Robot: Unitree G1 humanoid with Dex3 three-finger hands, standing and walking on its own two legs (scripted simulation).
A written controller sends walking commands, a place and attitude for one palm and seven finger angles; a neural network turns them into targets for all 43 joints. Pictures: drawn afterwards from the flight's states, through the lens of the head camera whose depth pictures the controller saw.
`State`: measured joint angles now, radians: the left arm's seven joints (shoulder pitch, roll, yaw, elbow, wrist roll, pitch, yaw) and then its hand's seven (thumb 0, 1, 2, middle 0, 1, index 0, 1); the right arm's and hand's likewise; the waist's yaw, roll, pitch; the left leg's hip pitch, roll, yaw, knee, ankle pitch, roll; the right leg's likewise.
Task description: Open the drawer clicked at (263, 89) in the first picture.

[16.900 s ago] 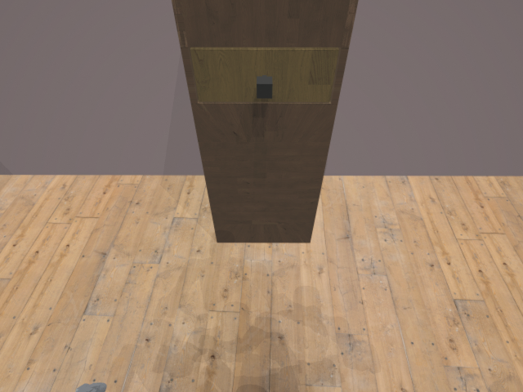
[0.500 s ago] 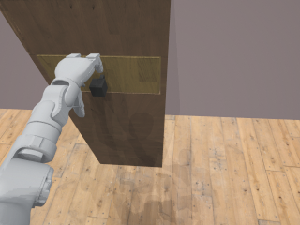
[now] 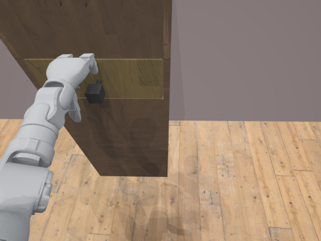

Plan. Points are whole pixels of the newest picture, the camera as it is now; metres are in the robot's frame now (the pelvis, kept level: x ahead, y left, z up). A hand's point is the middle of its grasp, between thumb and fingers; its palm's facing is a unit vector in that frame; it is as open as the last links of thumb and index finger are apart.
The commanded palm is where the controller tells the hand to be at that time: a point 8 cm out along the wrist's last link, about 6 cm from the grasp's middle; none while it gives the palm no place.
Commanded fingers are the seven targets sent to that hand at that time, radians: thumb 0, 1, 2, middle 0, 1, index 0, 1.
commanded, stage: move the hooked fingers above the handle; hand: left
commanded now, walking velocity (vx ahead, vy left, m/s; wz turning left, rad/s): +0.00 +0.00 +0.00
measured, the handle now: (97, 89) +0.53 +0.19 +0.06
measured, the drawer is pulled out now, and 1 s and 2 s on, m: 0.00 0.00 0.00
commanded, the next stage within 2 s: lower the fingers behind the handle in 0.24 s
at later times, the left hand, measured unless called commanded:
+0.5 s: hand (79, 87) +0.48 +0.21 +0.11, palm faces -0.05 -0.03 -1.00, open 13.8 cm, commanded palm +0.47 +0.22 +0.18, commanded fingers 0.00 -0.50 0.30 -0.30 -1.20 -0.30 -1.20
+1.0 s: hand (82, 97) +0.47 +0.21 +0.08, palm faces -0.06 -0.03 -1.00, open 13.9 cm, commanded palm +0.46 +0.22 +0.14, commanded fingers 0.00 -0.50 0.30 -0.30 -1.20 -0.30 -1.20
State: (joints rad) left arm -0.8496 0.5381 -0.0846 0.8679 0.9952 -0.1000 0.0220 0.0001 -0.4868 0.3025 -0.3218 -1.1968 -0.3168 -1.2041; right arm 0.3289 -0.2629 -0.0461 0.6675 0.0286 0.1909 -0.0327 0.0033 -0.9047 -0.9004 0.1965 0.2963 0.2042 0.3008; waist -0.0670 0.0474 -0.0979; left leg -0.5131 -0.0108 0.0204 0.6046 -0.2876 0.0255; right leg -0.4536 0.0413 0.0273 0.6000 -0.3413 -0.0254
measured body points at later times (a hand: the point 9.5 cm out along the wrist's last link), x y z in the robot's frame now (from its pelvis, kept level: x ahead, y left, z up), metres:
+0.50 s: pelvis +0.01 +0.00 +0.00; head +0.07 -0.01 +0.44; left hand +0.48 +0.21 +0.17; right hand +0.06 -0.26 -0.14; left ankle +0.00 +0.11 -0.73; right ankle -0.03 -0.11 -0.73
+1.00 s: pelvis +0.00 +0.00 -0.01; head +0.06 -0.01 +0.44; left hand +0.47 +0.21 +0.14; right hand +0.04 -0.27 -0.14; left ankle +0.00 +0.10 -0.73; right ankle -0.03 -0.11 -0.73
